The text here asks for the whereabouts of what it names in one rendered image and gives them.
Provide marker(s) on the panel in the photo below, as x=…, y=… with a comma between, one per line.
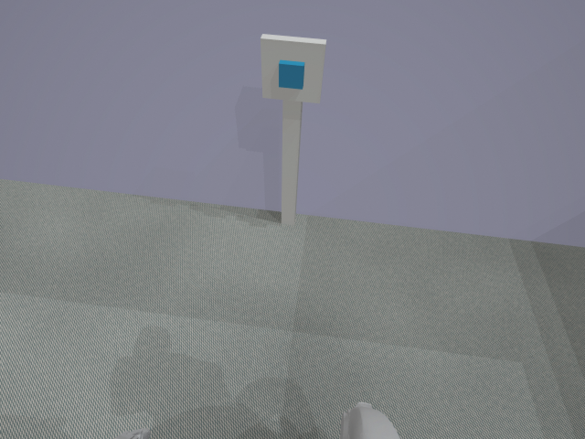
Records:
x=311, y=51

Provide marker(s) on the button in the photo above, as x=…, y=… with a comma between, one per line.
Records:
x=291, y=74

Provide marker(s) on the right robot thigh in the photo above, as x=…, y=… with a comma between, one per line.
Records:
x=366, y=423

